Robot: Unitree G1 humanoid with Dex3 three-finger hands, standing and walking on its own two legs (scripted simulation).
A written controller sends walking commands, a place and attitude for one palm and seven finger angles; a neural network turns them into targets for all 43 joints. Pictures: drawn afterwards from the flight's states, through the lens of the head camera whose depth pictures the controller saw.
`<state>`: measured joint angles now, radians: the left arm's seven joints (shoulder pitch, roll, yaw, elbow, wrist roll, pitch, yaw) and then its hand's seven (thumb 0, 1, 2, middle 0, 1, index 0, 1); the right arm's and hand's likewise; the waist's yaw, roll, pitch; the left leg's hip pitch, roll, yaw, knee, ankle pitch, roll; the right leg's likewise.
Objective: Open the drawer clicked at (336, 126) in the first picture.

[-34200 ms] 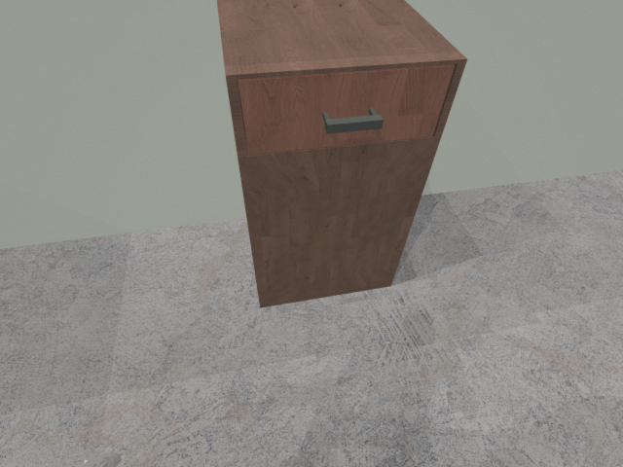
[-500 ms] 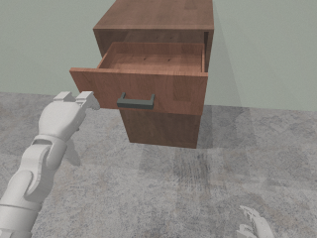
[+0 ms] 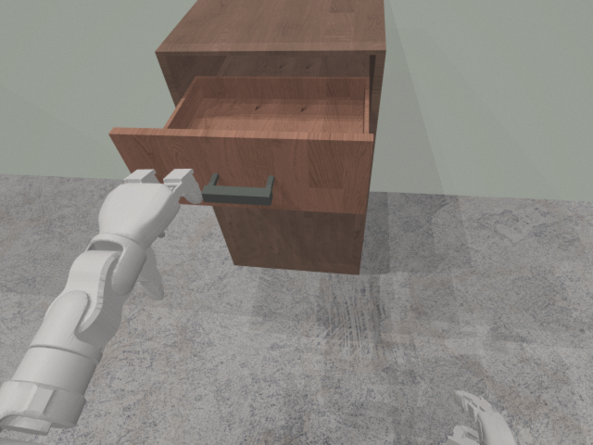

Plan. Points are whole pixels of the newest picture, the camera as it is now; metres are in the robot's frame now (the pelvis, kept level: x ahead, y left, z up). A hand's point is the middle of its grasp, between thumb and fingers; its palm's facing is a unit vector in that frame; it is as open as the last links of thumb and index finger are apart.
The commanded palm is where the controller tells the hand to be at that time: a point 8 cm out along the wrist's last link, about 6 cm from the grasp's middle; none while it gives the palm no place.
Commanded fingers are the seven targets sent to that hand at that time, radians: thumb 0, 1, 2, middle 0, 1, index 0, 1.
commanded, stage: move the hooked fingers above the handle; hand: left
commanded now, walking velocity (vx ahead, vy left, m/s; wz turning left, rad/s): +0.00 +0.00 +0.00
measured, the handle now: (239, 187) +0.53 +0.17 +0.02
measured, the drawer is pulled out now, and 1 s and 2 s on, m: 0.29 0.29 0.29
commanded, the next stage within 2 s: none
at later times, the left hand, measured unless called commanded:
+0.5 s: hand (201, 211) +0.40 +0.19 +0.09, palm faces +0.00 -0.06 -1.00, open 13.8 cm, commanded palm +0.39 +0.21 +0.15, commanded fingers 0.00 -0.50 0.30 -0.30 -1.20 -0.30 -1.20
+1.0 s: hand (220, 192) +0.46 +0.18 +0.07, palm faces -0.02 -0.04 -1.00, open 13.8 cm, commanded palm +0.45 +0.19 +0.13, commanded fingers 0.00 -0.50 0.30 -0.30 -1.20 -0.30 -1.20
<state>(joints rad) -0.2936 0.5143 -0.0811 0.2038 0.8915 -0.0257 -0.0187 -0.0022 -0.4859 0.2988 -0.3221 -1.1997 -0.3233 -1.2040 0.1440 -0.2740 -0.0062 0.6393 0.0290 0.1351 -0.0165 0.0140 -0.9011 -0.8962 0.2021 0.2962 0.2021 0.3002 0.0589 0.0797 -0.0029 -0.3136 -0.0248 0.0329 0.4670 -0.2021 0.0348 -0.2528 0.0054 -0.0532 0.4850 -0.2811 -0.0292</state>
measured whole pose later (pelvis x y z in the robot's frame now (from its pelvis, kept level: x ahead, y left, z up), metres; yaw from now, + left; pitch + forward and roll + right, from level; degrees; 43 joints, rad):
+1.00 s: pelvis +0.02 -0.01 -0.01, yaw -1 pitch +9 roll +1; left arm -0.64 0.44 -0.13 0.69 0.98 -0.04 0.13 0.00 -0.48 0.30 -0.32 -1.20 -0.32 -1.20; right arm 0.25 -0.26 -0.05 0.68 0.03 0.16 -0.02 0.01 -0.90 -0.90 0.20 0.30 0.20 0.30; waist -0.02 0.05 -0.08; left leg -0.46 -0.01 0.05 0.58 -0.28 0.02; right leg -0.41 0.02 -0.03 0.60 -0.35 -0.04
